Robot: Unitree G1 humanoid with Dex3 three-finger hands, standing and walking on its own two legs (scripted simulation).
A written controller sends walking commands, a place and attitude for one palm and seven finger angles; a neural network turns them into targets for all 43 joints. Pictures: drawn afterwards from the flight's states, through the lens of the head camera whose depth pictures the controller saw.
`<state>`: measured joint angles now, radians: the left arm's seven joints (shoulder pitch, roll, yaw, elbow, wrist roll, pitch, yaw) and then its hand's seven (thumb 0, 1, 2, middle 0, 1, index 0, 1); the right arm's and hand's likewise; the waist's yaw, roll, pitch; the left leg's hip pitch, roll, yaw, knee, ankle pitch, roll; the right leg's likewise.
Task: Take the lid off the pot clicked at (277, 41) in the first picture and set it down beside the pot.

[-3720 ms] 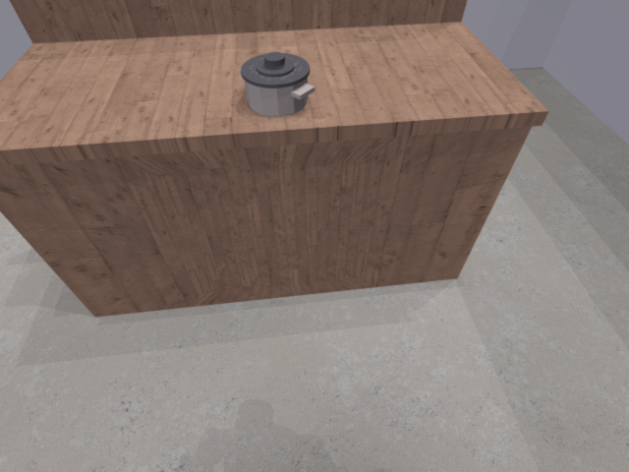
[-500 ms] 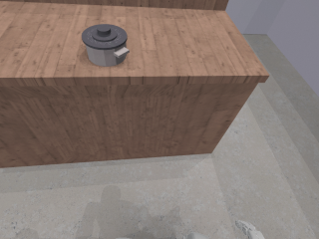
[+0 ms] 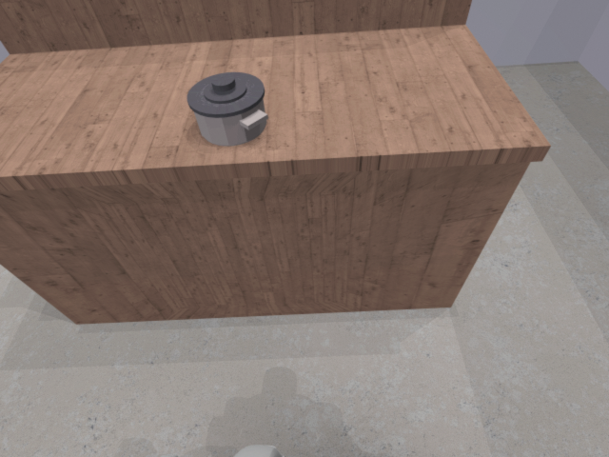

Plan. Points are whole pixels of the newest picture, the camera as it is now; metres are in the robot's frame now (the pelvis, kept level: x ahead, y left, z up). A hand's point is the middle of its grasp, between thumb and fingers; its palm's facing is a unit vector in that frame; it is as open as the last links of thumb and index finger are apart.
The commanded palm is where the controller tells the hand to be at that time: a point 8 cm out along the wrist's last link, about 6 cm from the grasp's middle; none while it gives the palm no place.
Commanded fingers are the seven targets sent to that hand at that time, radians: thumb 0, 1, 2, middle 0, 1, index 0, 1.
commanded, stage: take the last steps up to it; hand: left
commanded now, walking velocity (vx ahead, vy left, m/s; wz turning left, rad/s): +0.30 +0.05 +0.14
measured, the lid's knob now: (223, 82) +0.77 +0.19 +0.09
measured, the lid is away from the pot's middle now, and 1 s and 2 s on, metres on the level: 0.00 0.00 0.00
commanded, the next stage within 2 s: come to a stop and stand still in 0.82 s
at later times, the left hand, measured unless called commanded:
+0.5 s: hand out of the picture +0.04 +0.26 -0.17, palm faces +0.11 -0.98 -0.18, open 7.3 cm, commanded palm none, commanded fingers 0.00 0.90 0.90 -0.20 -0.30 -0.20 -0.30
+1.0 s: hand (217, 326) +0.36 +0.19 -0.16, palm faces +0.05 -0.97 -0.23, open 7.2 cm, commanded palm none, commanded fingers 0.00 0.90 0.90 -0.20 -0.30 -0.20 -0.30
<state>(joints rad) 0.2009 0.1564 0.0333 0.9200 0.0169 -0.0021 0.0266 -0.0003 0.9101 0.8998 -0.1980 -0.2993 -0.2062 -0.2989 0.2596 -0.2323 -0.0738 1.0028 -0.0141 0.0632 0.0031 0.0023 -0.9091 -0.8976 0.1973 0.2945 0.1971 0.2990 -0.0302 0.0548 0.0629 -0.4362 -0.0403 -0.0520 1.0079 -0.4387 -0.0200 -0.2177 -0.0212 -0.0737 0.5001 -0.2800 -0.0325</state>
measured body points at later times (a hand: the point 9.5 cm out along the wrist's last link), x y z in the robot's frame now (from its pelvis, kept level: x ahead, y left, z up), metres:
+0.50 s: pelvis +0.09 +0.07 +0.01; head +0.10 +0.09 +0.45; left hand +0.04 +0.31 -0.16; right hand +0.14 -0.16 -0.14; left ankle +0.04 +0.16 -0.74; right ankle +0.09 -0.06 -0.66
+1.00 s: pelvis +0.27 +0.01 +0.00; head +0.29 -0.02 +0.44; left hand +0.35 +0.24 -0.14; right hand +0.25 -0.21 -0.17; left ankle +0.22 +0.16 -0.66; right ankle +0.33 -0.05 -0.74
